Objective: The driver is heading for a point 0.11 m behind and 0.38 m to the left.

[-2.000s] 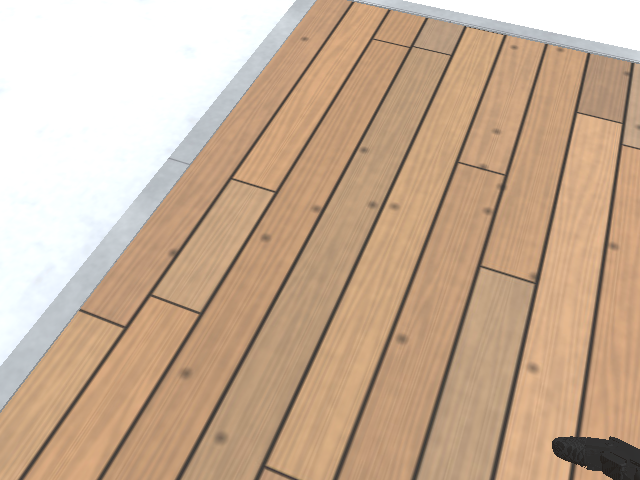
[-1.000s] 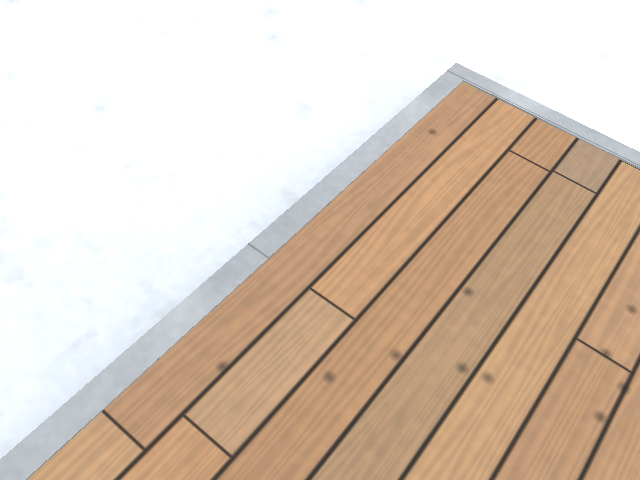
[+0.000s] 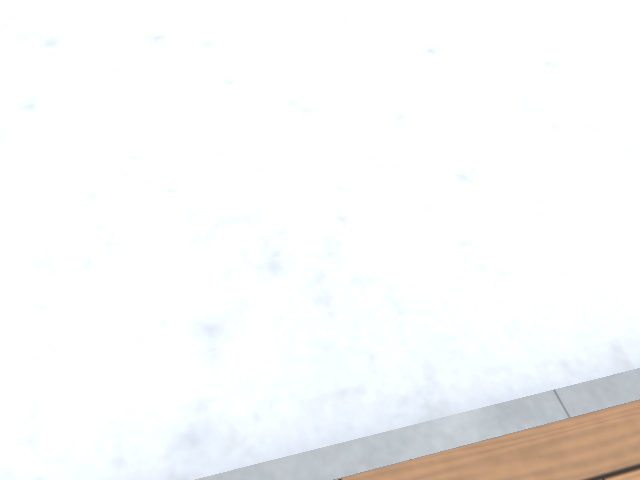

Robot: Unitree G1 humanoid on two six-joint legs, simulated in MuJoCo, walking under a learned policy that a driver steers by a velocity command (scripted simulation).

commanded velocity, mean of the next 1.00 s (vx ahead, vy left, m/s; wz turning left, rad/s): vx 0.07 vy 0.00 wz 0.60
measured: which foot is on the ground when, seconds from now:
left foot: down 0.00-0.36, up 0.38-0.70, down 0.72-1.00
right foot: up 0.00-0.32, down 0.34-0.74, up 0.76-1.00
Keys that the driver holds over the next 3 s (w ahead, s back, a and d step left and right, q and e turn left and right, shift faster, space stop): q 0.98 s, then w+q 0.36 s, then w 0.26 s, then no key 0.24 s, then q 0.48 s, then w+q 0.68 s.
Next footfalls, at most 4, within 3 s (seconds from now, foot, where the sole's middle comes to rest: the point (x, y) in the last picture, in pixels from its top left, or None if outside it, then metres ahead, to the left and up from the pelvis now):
0.34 right None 0.33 -0.07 -0.76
0.72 left None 0.18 0.16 -0.76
1.26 right None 0.36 0.02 -0.76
1.70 left None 0.39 0.36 -0.76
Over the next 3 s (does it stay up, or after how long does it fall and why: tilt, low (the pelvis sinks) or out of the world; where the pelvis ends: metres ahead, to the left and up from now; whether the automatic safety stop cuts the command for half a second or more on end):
stays up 0.41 0.38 -0.05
